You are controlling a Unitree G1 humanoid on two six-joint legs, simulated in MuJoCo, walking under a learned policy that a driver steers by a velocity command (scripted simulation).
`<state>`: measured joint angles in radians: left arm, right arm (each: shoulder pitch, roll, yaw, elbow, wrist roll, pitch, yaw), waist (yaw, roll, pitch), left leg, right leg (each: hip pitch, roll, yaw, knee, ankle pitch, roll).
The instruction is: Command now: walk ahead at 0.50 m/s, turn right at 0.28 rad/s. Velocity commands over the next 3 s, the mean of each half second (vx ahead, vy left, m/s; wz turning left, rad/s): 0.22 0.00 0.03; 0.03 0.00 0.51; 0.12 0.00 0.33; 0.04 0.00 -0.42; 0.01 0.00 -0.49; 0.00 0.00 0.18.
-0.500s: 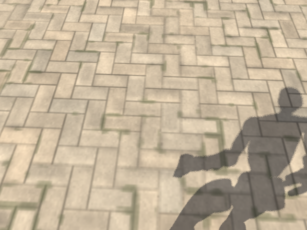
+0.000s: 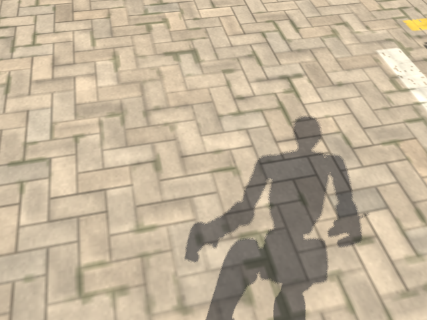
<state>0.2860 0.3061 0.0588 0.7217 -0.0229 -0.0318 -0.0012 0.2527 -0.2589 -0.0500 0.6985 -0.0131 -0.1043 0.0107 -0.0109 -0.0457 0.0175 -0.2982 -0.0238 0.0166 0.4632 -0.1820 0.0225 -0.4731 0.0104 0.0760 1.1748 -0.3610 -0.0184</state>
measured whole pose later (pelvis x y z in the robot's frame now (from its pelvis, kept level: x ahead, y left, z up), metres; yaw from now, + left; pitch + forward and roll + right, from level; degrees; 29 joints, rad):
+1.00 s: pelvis +0.17 +0.01 +0.01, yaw +21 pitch +2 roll -3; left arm 0.08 0.31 0.09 0.81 0.00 0.02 0.04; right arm 0.21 -0.30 -0.06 0.66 0.00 0.02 -0.04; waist -0.01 -0.01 0.04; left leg -0.29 -0.05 -0.12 0.45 -0.19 0.05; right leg -0.48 0.02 0.08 0.87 -0.33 0.08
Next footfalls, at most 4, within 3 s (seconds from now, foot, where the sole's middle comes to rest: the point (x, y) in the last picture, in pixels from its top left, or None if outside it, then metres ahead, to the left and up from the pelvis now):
0.28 right None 0.28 -0.14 -0.77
0.70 left None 0.20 0.10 -0.77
1.18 right None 0.28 -0.10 -0.77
1.52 left None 0.25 0.18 -0.77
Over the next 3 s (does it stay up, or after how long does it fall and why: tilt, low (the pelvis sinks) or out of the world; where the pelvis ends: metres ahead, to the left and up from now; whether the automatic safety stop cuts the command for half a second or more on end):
stays up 0.28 0.05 0.00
